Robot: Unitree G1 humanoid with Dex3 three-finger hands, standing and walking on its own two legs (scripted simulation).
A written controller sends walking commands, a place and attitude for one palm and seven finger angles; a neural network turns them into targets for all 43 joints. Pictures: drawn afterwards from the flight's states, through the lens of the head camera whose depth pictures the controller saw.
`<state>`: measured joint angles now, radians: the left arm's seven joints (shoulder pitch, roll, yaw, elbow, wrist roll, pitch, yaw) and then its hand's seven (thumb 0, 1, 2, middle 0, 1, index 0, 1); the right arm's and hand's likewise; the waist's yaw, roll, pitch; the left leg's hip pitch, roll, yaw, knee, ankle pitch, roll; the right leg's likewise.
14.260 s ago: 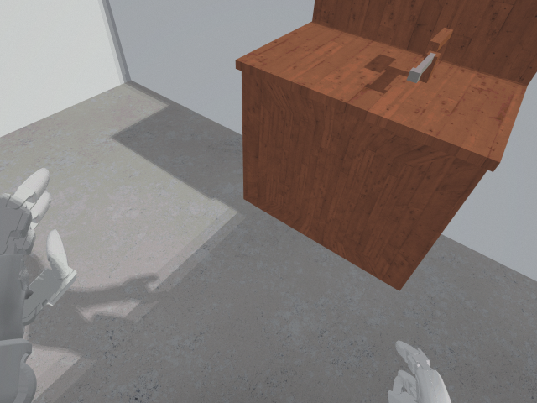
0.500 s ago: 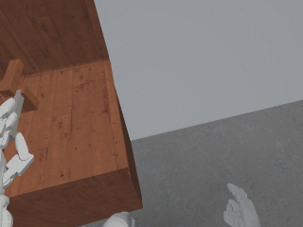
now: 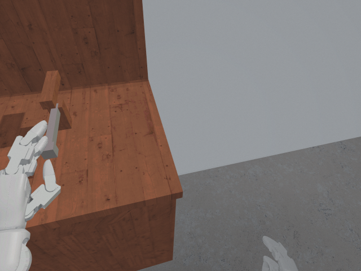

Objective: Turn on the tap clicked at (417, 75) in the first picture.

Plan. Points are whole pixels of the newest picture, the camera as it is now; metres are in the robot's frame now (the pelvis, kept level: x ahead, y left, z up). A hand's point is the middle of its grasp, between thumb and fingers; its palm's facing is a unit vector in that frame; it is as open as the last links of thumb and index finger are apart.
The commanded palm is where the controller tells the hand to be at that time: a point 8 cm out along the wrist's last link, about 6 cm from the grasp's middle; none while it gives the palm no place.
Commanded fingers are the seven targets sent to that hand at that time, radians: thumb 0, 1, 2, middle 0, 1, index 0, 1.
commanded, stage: come to a stop and stand still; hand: left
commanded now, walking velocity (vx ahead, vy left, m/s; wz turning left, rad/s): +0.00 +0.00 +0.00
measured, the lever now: (49, 150) +0.33 +0.33 +0.08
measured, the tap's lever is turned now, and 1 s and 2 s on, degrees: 0 0 0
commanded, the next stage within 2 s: look again from close up in 0.34 s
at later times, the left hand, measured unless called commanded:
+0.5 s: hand (21, 182) +0.20 +0.28 +0.17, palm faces +0.47 -0.81 -0.34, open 7.4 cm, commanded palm +0.14 +0.30 +0.18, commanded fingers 0.00 0.90 0.90 -0.20 -0.30 -0.20 -0.30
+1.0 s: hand (49, 147) +0.27 +0.27 +0.17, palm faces +0.43 -0.82 -0.37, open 7.4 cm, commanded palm +0.21 +0.30 +0.18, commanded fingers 0.00 0.90 0.90 -0.20 -0.30 -0.20 -0.30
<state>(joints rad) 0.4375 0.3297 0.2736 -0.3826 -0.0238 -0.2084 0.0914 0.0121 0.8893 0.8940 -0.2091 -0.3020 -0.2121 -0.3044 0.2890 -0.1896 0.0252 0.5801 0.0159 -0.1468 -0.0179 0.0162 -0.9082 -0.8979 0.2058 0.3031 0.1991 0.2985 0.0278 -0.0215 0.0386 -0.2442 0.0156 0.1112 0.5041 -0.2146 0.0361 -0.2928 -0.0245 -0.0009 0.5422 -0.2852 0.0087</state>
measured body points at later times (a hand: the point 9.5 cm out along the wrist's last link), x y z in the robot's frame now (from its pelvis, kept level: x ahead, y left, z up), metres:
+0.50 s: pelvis +0.00 +0.01 +0.00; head +0.00 +0.03 +0.45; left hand +0.17 +0.32 +0.19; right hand +0.18 -0.20 -0.07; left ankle +0.04 +0.10 -0.74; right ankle +0.07 -0.13 -0.73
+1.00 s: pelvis +0.07 +0.01 +0.01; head +0.09 +0.03 +0.46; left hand +0.24 +0.31 +0.19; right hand +0.26 -0.21 -0.06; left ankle +0.05 +0.10 -0.74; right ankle +0.07 -0.13 -0.74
